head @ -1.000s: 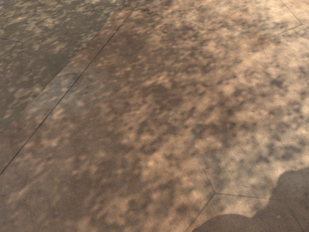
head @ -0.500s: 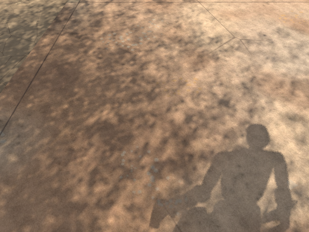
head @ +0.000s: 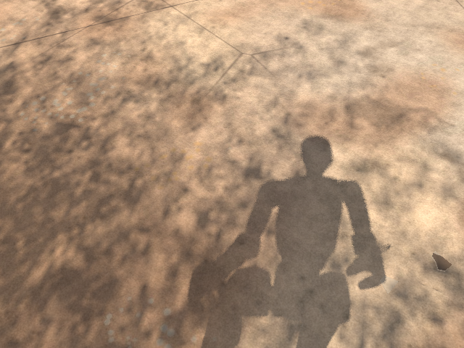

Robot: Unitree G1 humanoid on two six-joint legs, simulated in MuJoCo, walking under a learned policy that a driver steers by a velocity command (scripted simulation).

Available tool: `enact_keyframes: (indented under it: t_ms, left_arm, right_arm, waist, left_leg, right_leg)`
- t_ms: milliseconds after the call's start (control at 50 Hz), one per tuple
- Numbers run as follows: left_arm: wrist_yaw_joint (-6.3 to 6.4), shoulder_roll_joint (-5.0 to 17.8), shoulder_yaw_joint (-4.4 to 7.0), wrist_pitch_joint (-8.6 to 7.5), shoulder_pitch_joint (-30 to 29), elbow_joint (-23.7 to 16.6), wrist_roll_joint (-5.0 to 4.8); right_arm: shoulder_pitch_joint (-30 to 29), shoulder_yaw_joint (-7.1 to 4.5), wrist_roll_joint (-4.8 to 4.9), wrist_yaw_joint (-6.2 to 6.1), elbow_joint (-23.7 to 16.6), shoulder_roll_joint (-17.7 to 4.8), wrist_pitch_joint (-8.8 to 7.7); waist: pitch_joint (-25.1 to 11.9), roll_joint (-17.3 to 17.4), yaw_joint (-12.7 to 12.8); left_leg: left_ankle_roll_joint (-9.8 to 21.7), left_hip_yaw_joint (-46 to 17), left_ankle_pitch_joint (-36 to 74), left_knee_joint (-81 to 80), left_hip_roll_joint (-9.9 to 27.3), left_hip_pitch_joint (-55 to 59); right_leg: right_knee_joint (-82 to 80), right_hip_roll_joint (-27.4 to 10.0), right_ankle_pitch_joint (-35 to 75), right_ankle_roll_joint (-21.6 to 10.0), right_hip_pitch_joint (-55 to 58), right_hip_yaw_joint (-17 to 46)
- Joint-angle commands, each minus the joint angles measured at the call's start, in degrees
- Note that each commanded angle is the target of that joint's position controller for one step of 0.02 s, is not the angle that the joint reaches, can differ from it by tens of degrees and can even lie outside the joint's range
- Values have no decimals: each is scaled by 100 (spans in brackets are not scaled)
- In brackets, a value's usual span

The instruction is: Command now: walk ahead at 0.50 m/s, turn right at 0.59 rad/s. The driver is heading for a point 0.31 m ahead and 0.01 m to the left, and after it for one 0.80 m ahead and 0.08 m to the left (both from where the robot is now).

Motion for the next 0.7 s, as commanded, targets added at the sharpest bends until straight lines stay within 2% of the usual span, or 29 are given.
enact_keyframes:
  t_ms: [20, 60, 120, 180, 220, 260, 280, 300, 320, 340, 360, 380, 400, 420, 440, 460, 500, 520, 560, 600, 620, 660, 680, 700]
  left_arm:
    - [16, 818, 182, -184, 184, -330, -20]
    - [22, 821, 178, -177, 470, -284, -16]
    - [39, 845, 183, -168, 806, -243, -15]
    - [101, 900, 188, -123, 1035, -200, 3]
    - [138, 925, 191, -67, 1103, -208, 34]
    - [182, 964, 202, -36, 858, -310, 68]
    - [187, 1025, 217, -51, 641, -391, 68]
    - [165, 1061, 220, -94, 437, -434, 13]
    - [130, 833, 155, -156, 395, -571, -86]
    - [167, 223, 39, -147, 1106, -660, -168]
    - [249, 644, 104, -52, 1762, -574, -113]
    - [259, 830, 141, 66, 1532, -339, 43]
    - [201, 790, 126, 119, 1055, -383, 110]
    - [147, 658, 98, 175, 831, -424, 104]
    - [84, 515, 50, 254, 757, -414, 124]
    - [51, 393, 6, 324, 844, -351, 131]
    - [42, 275, -71, 391, 901, -288, 109]
    - [58, 262, -104, 416, 810, -280, 136]
    - [120, 278, -153, 468, 434, -326, 156]
    - [159, 400, -153, 501, 170, -392, 116]
    - [171, 429, -155, 493, 82, -422, 97]
    - [208, 370, -180, 419, 155, -408, 83]
    - [235, 339, -189, 357, 294, -374, 91]
    - [277, 451, -168, 288, 365, -385, 121]
  right_arm:
    - [301, -102, -36, 34, -256, -408, 120]
    - [-230, -97, -25, 37, -436, -437, 131]
    - [-839, -65, -1, 58, -636, -439, 109]
    - [-1241, -6, 48, 57, -798, -394, 43]
    - [-1333, 21, 89, 32, -869, -417, -16]
    - [-933, -11, 108, -18, -789, -582, -72]
    - [-512, -55, 110, -67, -665, -721, -102]
    - [69, -90, 89, -129, -503, -811, -167]
    - [762, -135, 12, -189, -406, -1036, -268]
    - [972, -171, -34, -198, -489, -1427, -258]
    - [950, -240, 146, -148, -537, -1434, -139]
    - [489, -126, 221, -126, -670, -894, -83]
    - [121, 10, 230, -125, -690, -463, -66]
    - [-24, 72, 188, -132, -649, -336, -56]
    - [-44, 100, 196, -146, -562, -319, -64]
    - [-11, 104, 171, -135, -448, -363, -76]
    - [-97, 128, 129, -99, -314, -390, -110]
    - [-138, 118, 123, -85, -274, -452, -93]
    - [0, 25, 125, -52, -212, -692, 3]
    - [124, -104, 129, -9, -201, -940, 163]
    - [120, -149, 136, 11, -217, -980, 247]
    - [42, -213, 164, 25, -251, -991, 394]
    - [-3, -229, 197, 9, -264, -958, 447]
    - [28, -222, 224, -10, -275, -852, 463]
  waist:
    - [-353, -252, -122]
    - [-193, -365, 66]
    - [-144, -453, 303]
    - [-116, -472, 422]
    - [-223, -568, 467]
    - [-353, -683, 249]
    - [-494, -715, 50]
    - [-699, -598, -284]
    - [-1248, -269, -544]
    - [-1997, 1064, -183]
    - [-2791, 1362, -7]
    - [-2157, 449, 93]
    - [-1457, 172, 83]
    - [-1123, 239, 126]
    - [-926, 462, 155]
    - [-895, 588, 211]
    - [-981, 651, 375]
    - [-963, 721, 391]
    - [-875, 878, 211]
    - [-754, 920, 90]
    - [-645, 887, 75]
    - [-471, 774, 180]
    - [-409, 724, 275]
    - [-362, 529, 314]
  left_leg:
    - [-141, 135, 471, -404, -32, -382]
    - [-187, 129, 870, -917, -53, -750]
    - [-189, 73, 1367, -1689, -178, -985]
    - [-123, 148, 1488, -2331, -485, -792]
    - [-22, 163, 1469, -2692, -722, -414]
    - [136, 31, 1307, -3211, -893, 406]
    - [238, 21, 1278, -3484, -998, 1034]
    - [354, 77, 1876, -4014, -951, 1780]
    - [569, -466, 3083, -4050, -137, 3089]
    - [1147, -2041, 6725, -3367, 1766, 4465]
    - [1856, -3352, 6829, -3598, 2211, 4490]
    - [1777, -2823, 5756, -3851, 1797, 3733]
    - [1563, -2024, 5085, -4057, 1338, 3076]
    - [1393, -1548, 4773, -4263, 1022, 2694]
    - [1318, -1197, 4582, -4477, 745, 2293]
    - [1258, -946, 4582, -4575, 573, 1936]
    - [1224, -715, 4383, -4657, 375, 1650]
    - [1234, -729, 4044, -4707, 303, 1615]
    - [1283, -974, 2906, -4780, 234, 1607]
    - [1312, -1349, 1231, -4958, 236, 1451]
    - [1302, -1541, 502, -5073, 247, 1302]
    - [1176, -1770, -227, -5150, 196, 914]
    - [1013, -1809, -411, -5102, 109, 634]
    - [754, -1783, -613, -4954, -55, 340]
  right_leg:
    - [-1031, -1410, 2060, -761, 309, 1469]
    - [-1099, -1381, 1842, -683, 458, 1589]
    - [-1016, -1374, 1787, -587, 845, 1740]
    - [-449, -1325, 3453, -443, 1096, 1645]
    - [-53, -1278, 4024, -290, 1170, 1687]
    - [362, -1204, 4151, -24, 1035, 1862]
    - [712, -1114, 4329, 129, 901, 1948]
    - [1385, -918, 4312, 275, 793, 1842]
    - [2547, -645, 3021, 432, 180, 1700]
    - [4304, 184, -2288, 575, -974, 932]
    - [5241, 253, -2784, 579, -1376, 823]
    - [5453, -37, -2209, 642, -1432, 965]
    - [5184, -164, -1938, 724, -1502, 861]
    - [4919, -297, -1796, 802, -1486, 841]
    - [4553, -367, -1633, 864, -1252, 841]
    - [4307, -308, -1464, 892, -853, 770]
    - [3472, -341, -1406, 911, -365, 553]
    - [2985, -412, -1454, 920, -294, 349]
    - [2338, -447, -1524, 897, -261, 151]
    - [2021, -403, -1452, 834, -268, 97]
    - [1831, -394, -1382, 791, -223, 75]
    - [1167, -345, -1053, 659, 169, -26]
    - [613, -337, -783, 550, 538, -32]
    - [91, -544, -806, 404, 831, 238]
